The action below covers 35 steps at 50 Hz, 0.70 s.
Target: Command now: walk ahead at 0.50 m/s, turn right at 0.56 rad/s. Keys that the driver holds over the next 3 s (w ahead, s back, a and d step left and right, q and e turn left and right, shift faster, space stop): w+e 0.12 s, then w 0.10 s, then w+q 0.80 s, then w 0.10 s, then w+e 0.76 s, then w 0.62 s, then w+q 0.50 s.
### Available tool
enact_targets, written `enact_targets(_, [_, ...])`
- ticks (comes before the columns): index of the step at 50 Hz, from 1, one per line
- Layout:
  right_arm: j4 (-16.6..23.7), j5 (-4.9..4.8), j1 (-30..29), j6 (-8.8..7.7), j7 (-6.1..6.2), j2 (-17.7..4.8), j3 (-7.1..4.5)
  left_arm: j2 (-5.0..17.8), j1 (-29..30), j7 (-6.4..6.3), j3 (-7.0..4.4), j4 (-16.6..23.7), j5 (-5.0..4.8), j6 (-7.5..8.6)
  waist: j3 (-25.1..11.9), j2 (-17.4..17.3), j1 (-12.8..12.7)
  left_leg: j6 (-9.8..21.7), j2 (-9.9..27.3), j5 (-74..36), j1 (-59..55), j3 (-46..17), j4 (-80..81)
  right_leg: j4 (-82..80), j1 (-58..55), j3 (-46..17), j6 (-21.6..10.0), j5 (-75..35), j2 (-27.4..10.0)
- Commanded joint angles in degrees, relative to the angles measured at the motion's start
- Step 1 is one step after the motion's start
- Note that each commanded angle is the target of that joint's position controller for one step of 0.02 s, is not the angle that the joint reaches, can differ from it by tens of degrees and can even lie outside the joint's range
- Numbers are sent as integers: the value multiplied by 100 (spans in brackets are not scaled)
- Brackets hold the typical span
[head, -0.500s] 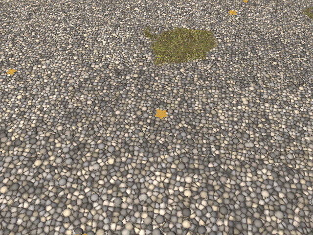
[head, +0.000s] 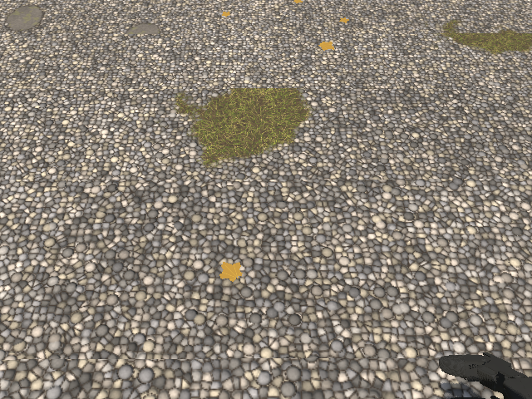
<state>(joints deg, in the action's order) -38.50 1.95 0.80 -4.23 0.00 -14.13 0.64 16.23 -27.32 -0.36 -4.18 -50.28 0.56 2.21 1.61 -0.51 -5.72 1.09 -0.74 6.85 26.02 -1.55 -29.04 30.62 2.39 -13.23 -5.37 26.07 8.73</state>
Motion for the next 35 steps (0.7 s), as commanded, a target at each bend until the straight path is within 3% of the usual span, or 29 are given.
enact_targets(1, [-47,132,2085,10,192,-1845,-550,129,-314,41,-1,832,-171,148,-2068,-1718,793,1094,2776,1383,-4355,-4125,1182,3614,3013,490,80,883,101])
enact_targets(2, [-18,41,1783,94,165,-1357,-530,610,-209,-18,-50,635,52,29,-1403,-823,724,1188,2631,2368,-3687,-4244,1207,4206,3616,601,60,443,-505])
enact_targets(3, [57,4,1453,99,136,-817,-394,671,298,36,-80,672,118,-8,-643,-190,748,1047,2268,2268,-2900,-3248,1333,4178,3616,664,96,-126,-696])
enact_targets(4, [27,20,1287,80,109,-628,-340,548,549,91,-67,745,104,-21,-260,-115,673,909,1956,1454,-2349,-2394,1488,3966,3491,727,149,-458,-842])
enact_targets(5, [-31,12,1330,36,111,-574,-322,500,601,148,-65,761,126,-77,-130,-365,608,775,1719,788,-2054,-1778,1589,3786,3348,773,191,-592,-976])
enact_targets(7, [-184,-45,1540,-81,82,-583,-333,411,555,232,-48,786,154,-204,-121,-629,518,706,1466,-308,-1777,-1091,1674,3687,3111,856,264,-742,-1004])
enact_targets(10, [-375,-79,1850,-204,-5,-657,-380,291,887,285,-9,956,148,-262,-131,-517,480,874,1464,-1138,-1869,-635,1778,3462,3433,751,301,-1121,-933])
enact_targets(13, [-556,-100,2118,-182,-42,-668,-387,209,1464,289,55,1160,162,-233,43,-472,549,938,1355,-1318,-1938,-324,1879,2614,3717,749,349,-1650,-915])
enact_targets(16, [-681,-199,2217,-131,-69,-718,-394,47,2140,333,198,1364,193,-173,119,-474,610,929,1106,-1453,-1768,-112,1879,1341,3247,1404,391,-2212,-1090])
enact_targets(19, [-821,-174,2577,-61,-63,-922,-441,65,2605,303,256,1522,101,-101,177,-490,810,964,1251,-1739,-1889,-313,1714,703,2794,1614,378,-2028,-1024])
enact_targets(22, [-947,-140,2742,34,8,-1110,-491,247,2401,206,198,1522,88,31,144,-469,706,853,1385,-2494,-2369,-588,1225,72,2282,1552,242,-1694,-856])
enact_targets(23, [-965,-169,2687,63,18,-1164,-505,325,1901,165,149,1365,113,99,-94,-432,450,753,1260,-2968,-2411,-496,653,-305,1610,1564,169,-1720,-724])
enact_targets(24, [-947,-212,2634,83,8,-1037,-455,474,1238,114,78,1146,189,178,-561,-276,137,594,931,-2881,-2065,-257,-320,-532,473,1409,52,-1943,-837])
enact_targets(25, [-663,-260,2548,61,-12,-729,-371,938,245,31,-30,1057,333,221,-1442,425,-244,460,598,-1073,-1009,13,-2016,-585,-1023,16,-246,-1515,-2208])
enact_targets(26, [-503,-349,3147,82,-12,-119,-252,1435,131,-1,-155,1051,277,141,-2092,1524,44,308,-242,2496,731,305,-3684,-1076,-2132,-2011,-789,-1046,-3531])
enact_targets(27, [-663,-184,2840,167,43,-794,-436,1034,242,10,-111,1027,87,61,-1532,805,-67,374,-21,2327,1260,-135,-4214,-1275,-1512,-2057,-828,-513,-3361])
enact_targets(28, [-595,-182,2454,188,24,-767,-477,597,777,23,23,1075,69,79,-624,537,166,371,180,1843,1245,-252,-4089,-1458,-674,-1109,-708,-1073,-3072])
enact_targets(29, [-592,-201,2354,221,3,-629,-459,366,1071,53,79,1058,69,125,-264,536,345,315,335,1538,989,-209,-3813,-1651,-99,-432,-555,-1859,-2806])
enact_targets(30, [-642,-153,2399,308,-9,-596,-483,237,1216,40,114,1036,54,173,-82,649,511,254,447,1402,663,-227,-3499,-1783,304,104,-398,-2434,-2594])
enact_targets(32, [-649,-76,2509,480,-47,-535,-517,210,1220,24,115,949,39,281,-29,767,697,172,449,1200,271,-171,-3378,-1926,693,648,-341,-3109,-2435])
enact_targets(35, [-443,-113,1977,583,-143,-443,-522,313,1112,11,62,832,34,335,53,637,724,117,517,647,718,-124,-3121,-2096,556,1120,-424,-3364,-2421])
